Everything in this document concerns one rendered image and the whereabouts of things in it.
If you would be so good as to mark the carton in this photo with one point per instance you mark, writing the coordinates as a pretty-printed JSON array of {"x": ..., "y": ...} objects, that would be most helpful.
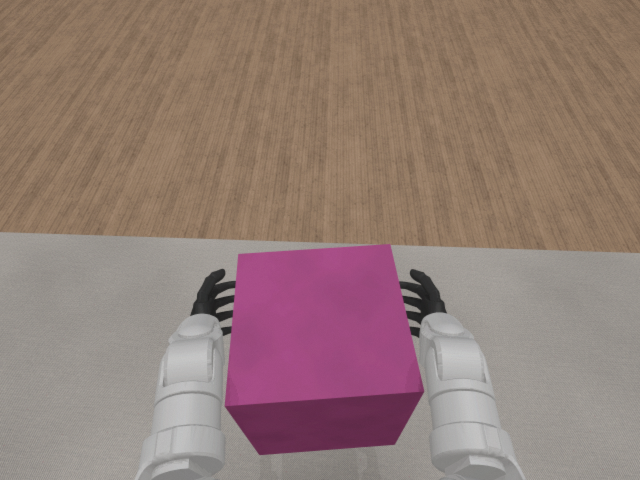
[{"x": 321, "y": 353}]

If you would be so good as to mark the robot left hand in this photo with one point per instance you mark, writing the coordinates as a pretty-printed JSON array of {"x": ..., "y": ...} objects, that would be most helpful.
[{"x": 206, "y": 302}]

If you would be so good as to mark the right robot forearm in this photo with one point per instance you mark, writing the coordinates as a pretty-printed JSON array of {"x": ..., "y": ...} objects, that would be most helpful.
[{"x": 467, "y": 438}]

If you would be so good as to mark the left robot forearm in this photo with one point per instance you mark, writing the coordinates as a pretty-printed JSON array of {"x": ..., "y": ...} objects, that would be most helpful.
[{"x": 186, "y": 441}]

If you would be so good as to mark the robot right hand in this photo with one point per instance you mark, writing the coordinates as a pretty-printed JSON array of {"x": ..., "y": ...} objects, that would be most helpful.
[{"x": 429, "y": 303}]

